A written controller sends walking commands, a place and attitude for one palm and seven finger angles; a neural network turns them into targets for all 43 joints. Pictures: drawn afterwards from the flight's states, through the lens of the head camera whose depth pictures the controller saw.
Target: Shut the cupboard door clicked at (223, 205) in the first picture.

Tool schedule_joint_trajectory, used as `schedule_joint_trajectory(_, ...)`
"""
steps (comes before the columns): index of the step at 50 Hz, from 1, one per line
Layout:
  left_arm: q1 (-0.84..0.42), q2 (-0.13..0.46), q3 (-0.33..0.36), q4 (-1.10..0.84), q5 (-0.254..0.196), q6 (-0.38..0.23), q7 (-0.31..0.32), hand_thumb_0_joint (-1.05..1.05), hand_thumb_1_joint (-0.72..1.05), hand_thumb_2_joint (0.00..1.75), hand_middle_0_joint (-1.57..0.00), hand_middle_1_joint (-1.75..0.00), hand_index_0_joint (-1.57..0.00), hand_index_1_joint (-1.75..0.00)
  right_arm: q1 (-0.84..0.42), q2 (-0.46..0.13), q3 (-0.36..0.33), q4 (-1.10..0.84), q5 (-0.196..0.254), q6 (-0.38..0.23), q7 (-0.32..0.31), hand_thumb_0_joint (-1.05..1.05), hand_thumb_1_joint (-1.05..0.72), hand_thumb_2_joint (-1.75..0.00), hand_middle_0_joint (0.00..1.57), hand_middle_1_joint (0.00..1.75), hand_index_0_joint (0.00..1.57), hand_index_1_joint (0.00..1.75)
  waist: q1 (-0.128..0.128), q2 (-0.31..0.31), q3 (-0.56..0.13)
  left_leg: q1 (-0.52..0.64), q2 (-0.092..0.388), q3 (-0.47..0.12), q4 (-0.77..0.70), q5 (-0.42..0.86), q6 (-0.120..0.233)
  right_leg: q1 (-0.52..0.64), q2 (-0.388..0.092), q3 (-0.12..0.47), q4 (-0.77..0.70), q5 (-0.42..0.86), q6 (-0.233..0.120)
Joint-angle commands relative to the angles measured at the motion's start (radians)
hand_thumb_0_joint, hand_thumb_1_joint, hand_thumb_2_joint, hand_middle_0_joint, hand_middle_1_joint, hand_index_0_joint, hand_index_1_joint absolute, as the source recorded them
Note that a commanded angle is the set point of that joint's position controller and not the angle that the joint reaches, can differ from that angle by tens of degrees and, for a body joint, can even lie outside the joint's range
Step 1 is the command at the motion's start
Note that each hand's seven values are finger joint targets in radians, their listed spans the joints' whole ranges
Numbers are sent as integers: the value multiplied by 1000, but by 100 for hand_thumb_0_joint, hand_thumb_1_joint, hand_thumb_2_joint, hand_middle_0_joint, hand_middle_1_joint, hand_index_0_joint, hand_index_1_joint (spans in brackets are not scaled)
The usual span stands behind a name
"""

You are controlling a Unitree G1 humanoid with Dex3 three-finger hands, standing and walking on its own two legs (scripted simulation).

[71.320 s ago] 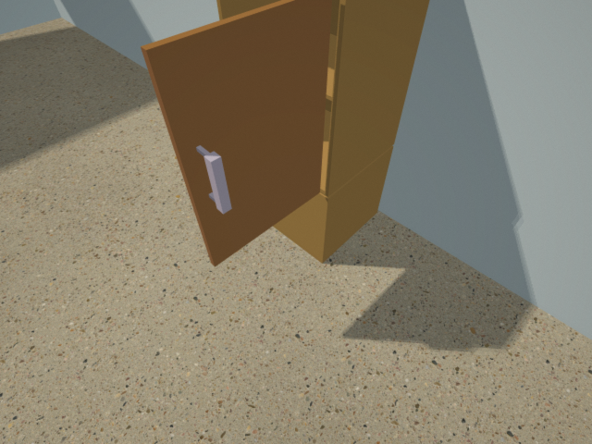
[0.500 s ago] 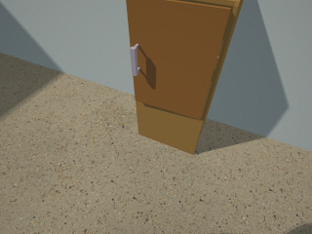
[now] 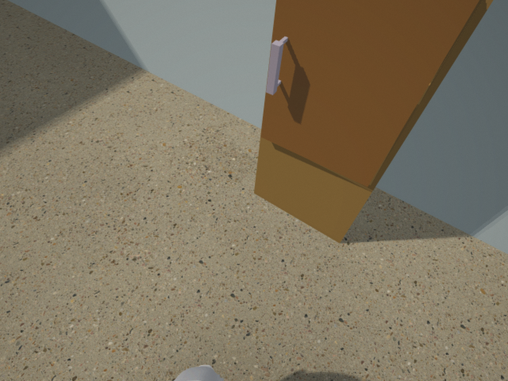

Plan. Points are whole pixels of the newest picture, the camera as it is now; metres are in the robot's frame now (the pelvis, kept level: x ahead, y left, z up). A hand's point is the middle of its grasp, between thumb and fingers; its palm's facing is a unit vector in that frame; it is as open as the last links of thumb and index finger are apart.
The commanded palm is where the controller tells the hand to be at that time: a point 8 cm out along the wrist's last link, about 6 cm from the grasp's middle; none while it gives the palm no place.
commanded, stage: walk to a spot facing it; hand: left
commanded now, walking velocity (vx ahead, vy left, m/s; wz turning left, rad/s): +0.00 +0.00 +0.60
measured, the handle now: (277, 65) +0.90 -0.03 -0.01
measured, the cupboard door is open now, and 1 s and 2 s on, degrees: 3 3 3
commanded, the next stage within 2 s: turn to face it in 1.62 s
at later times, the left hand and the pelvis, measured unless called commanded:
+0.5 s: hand out of the picture +0.01 +0.16 -0.13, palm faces +0.29 -0.90 -0.33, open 7.4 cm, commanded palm none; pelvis -0.01 -0.06 +0.02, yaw +18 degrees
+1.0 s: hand out of the picture -0.07 +0.16 -0.14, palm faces +0.60 -0.75 -0.26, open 7.4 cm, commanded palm none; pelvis +0.01 -0.06 +0.02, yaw +37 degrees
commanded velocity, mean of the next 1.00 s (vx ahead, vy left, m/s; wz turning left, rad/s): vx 0.07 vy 0.00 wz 0.60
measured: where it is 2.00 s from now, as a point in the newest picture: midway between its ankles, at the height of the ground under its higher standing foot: (193, 373)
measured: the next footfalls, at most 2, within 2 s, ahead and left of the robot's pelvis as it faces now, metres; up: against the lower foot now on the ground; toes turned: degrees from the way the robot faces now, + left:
right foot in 0.40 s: +0.04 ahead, -0.17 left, +0.00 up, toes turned +15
left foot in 0.78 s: -0.03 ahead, +0.07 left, +0.00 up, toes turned +35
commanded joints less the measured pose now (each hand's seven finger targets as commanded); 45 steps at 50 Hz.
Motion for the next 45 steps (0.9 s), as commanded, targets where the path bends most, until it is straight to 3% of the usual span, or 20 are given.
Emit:
schedule_joint_trajectory(1, -37, 114, 30, -111, 2, -3, 6, 0, 90, 90, -20, -30, -20, -30, 106, -221, -43, -61, -8, -15, -27, 0, -90, -90, 20, 30, 20, 30, -29, 178, -101, 151, 309, -517, -435, 201, 83, -260, 5, 177, 320, 49, 5)
schedule_joint_trajectory(4, -25, 113, 31, -116, 4, -16, -9, 0, 90, 90, -20, -30, -20, -30, 36, -211, -39, -95, -5, -29, -29, 0, -90, -90, 20, 30, 20, 30, 3, 89, -144, 178, 228, -431, -423, 189, 74, -264, 18, 179, 279, 177, 27)
schedule_joint_trajectory(12, -65, 120, 23, -176, 2, -7, -10, 0, 90, 90, -20, -30, -20, -30, 4, -251, -64, -130, -9, -7, -12, 0, -90, -90, 20, 30, 20, 30, -13, 194, -157, 177, 189, -474, -425, 109, 94, -195, 68, 156, 21, 116, 41)
schedule_joint_trajectory(15, -20, 129, 20, -180, -3, -8, -9, 0, 90, 90, -20, -30, -20, -30, -29, -262, -73, -153, -11, 3, -6, 0, -90, -90, 20, 30, 20, 30, 3, 230, -176, 125, 151, -495, -408, 120, 75, -57, 110, 141, -171, 109, 27)
schedule_joint_trajectory(17, 75, 155, 29, -158, -7, -11, -5, 0, 90, 90, -20, -30, -20, -30, -78, -255, -78, -177, -4, 10, -1, 0, -90, -90, 20, 30, 20, 30, 48, 203, -177, -4, 96, -464, -386, 36, 26, 128, 124, 111, -356, 202, 13)
schedule_joint_trajectory(18, 123, 189, 39, -151, -2, -16, -1, 0, 90, 90, -20, -30, -20, -30, -99, -224, -78, -189, 4, 15, 3, 0, -90, -90, 20, 30, 20, 30, 72, 133, -161, -129, 32, -415, -309, -72, -22, 238, 58, 167, -502, 209, -14)
schedule_joint_trajectory(19, 128, 287, 57, -169, 16, -28, 6, 0, 90, 90, -20, -30, -20, -30, -81, -163, -72, -201, 14, 15, 9, 0, -90, -90, 20, 30, 20, 30, 78, -137, -161, -280, -90, -261, -35, -187, -96, 295, -193, 471, -676, 27, -106)
schedule_joint_trajectory(20, 24, 302, 47, -197, 16, -25, 11, 0, 90, 90, -20, -30, -20, -30, -93, -169, -76, -208, 4, 9, 11, 0, -90, -90, 20, 30, 20, 30, 56, -210, -78, -297, -103, -162, 273, -246, -112, 105, -390, 607, -718, 34, -189)
schedule_joint_trajectory(21, -73, 260, 31, -222, 8, -27, 13, 0, 90, 90, -20, -30, -20, -30, -70, -192, -76, -204, -6, 14, 20, 0, -90, -90, 20, 30, 20, 30, 4, -114, -45, -240, -48, -196, 423, -200, -95, -27, -356, 488, -691, 90, -193)
schedule_joint_trajectory(22, -129, 220, 25, -236, 6, -36, 11, 0, 90, 90, -20, -30, -20, -30, -31, -169, -73, -190, -8, 20, 28, 0, -90, -90, 20, 30, 20, 30, -34, -92, -55, -220, -34, -175, 488, -131, -99, -28, -275, 394, -644, 183, -177)
schedule_joint_trajectory(25, -87, 173, 14, -222, 2, -52, 12, 0, 90, 90, -20, -30, -20, -30, -46, -161, -59, -186, 3, 18, 36, 0, -90, -90, 20, 30, 20, 30, -26, -180, -61, -234, 6, -106, 469, -85, -127, 112, -196, 190, -505, 694, -155)
schedule_joint_trajectory(30, 111, 231, 37, -163, 6, -50, 12, 0, 90, 90, -20, -30, -20, -30, -178, -124, -31, -219, 9, 17, 39, 0, -90, -90, 20, 30, 20, 30, 65, -157, -107, -169, 2, -10, 173, -134, -126, 305, -220, 124, -406, 994, -139)
schedule_joint_trajectory(34, 126, 243, 47, -154, 11, -46, 8, 0, 90, 90, -20, -30, -20, -30, -183, -124, -26, -226, 14, 11, 38, 0, -90, -90, 20, 30, 20, 30, 70, -200, -121, -64, -3, 24, 14, -134, -102, 292, -246, 103, -361, 1008, -132)
schedule_joint_trajectory(35, 115, 249, 49, -158, 10, -46, 8, 0, 90, 90, -20, -30, -20, -30, -158, -128, -27, -219, 13, 7, 36, 0, -90, -90, 20, 30, 20, 30, 52, -193, -132, -17, -4, 32, -51, -96, -96, 278, -251, 87, -333, 1008, -123)
schedule_joint_trajectory(37, 89, 243, 48, -166, -3, -44, 3, 0, 90, 90, -20, -30, -20, -30, -45, -169, -38, -189, 6, -5, 33, 0, -90, -90, 20, 30, 20, 30, -16, -109, -192, 234, -3, 16, -262, 154, -75, 154, -218, 10, -152, 910, -55)
schedule_joint_trajectory(38, 98, 194, 40, -190, -11, -40, -3, 0, 90, 90, -20, -30, -20, -30, 16, -271, -62, -175, -2, -15, 26, 0, -90, -90, 20, 30, 20, 30, -46, 132, -262, 452, 201, -225, -284, 475, 6, -87, -127, -40, 43, 536, 11)
schedule_joint_trajectory(39, 40, 133, 9, -231, -11, -40, -5, 0, 90, 90, -20, -30, -20, -30, 90, -349, -83, -158, 7, -14, 18, 0, -90, -90, 20, 30, 20, 30, -82, 353, -279, 549, 408, -482, -277, 950, 143, -299, -19, 11, 236, -120, 52)
schedule_joint_trajectory(40, -4, 158, 14, -247, -5, -25, 1, 0, 90, 90, -20, -30, -20, -30, 112, -339, -76, -140, 5, -5, 10, 0, -90, -90, 20, 30, 20, 30, -89, 237, -269, 499, 423, -414, -276, 834, 185, -304, -40, 113, 282, -126, 35)
schedule_joint_trajectory(42, -52, 153, 24, -231, -2, -18, -6, 0, 90, 90, -20, -30, -20, -30, 23, -288, -60, -165, -4, -12, -10, 0, -90, -90, 20, 30, 20, 30, -63, 263, -177, 357, 319, -393, -331, 450, 141, -322, -45, 136, 279, -6, 41)
schedule_joint_trajectory(45, -29, 145, 26, -209, 2, -22, -35, 0, 90, 90, -20, -30, -20, -30, -66, -270, -49, -190, -8, -22, -6, 0, -90, -90, 20, 30, 20, 30, -18, 209, -105, 235, 231, -350, -397, 54, 93, -284, -14, 121, 182, 95, 39)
